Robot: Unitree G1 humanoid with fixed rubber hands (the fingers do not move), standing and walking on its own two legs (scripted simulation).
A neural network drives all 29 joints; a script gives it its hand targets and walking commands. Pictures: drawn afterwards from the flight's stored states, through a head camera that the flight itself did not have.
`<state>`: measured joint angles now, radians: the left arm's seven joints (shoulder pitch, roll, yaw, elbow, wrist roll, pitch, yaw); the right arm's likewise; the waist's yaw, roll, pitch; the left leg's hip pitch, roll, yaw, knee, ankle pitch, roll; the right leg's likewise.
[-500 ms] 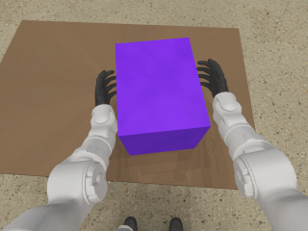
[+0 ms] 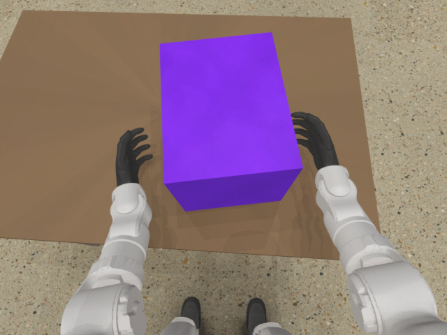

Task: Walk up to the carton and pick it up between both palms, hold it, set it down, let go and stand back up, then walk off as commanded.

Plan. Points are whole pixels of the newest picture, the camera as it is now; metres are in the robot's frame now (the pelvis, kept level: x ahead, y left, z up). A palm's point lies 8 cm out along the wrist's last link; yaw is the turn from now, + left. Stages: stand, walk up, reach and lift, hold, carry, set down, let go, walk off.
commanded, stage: set down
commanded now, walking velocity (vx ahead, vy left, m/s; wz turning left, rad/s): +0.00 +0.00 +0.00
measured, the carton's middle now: (225, 128) +0.47 +0.03 -0.03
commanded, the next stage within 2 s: none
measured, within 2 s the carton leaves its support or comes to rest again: neither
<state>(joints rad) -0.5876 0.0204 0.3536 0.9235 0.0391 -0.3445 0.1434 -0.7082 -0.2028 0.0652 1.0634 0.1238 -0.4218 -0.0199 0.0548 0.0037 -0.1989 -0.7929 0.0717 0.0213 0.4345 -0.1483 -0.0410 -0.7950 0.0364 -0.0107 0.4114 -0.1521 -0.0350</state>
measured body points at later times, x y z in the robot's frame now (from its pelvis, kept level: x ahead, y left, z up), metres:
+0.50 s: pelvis -0.06 +0.01 +0.00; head +0.05 +0.01 +0.43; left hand +0.31 +0.21 -0.02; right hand +0.36 -0.18 -0.01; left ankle -0.02 +0.16 -0.73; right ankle -0.02 -0.09 -0.73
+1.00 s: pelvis -0.07 +0.01 +0.00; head +0.01 +0.01 +0.45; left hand +0.23 +0.21 -0.02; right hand +0.27 -0.20 -0.02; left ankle -0.02 +0.16 -0.73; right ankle -0.02 -0.09 -0.73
